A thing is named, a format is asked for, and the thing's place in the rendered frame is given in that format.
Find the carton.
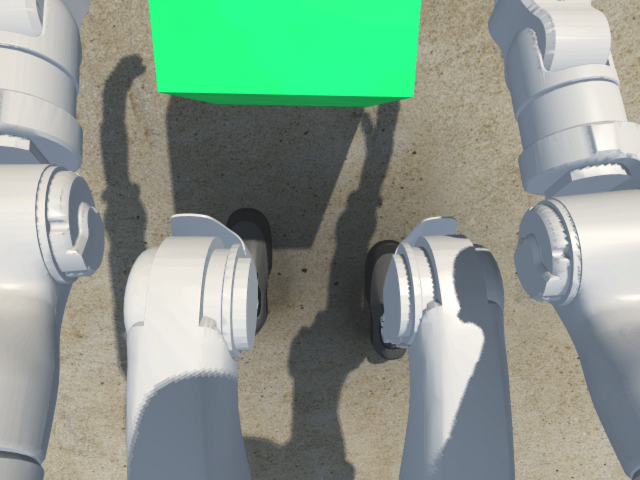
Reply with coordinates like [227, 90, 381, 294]
[148, 0, 421, 107]

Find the right robot upper arm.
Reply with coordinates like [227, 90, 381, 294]
[514, 189, 640, 480]

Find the robot right shin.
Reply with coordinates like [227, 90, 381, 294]
[380, 216, 504, 348]

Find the left robot forearm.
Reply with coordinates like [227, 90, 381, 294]
[0, 0, 90, 172]

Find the left robot upper arm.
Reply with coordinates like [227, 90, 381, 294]
[0, 164, 105, 480]

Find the right robot forearm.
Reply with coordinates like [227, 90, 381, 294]
[488, 0, 640, 199]

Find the robot shin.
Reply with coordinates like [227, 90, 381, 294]
[123, 213, 258, 334]
[380, 216, 504, 348]

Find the robot left shin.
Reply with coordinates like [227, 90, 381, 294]
[123, 213, 258, 334]

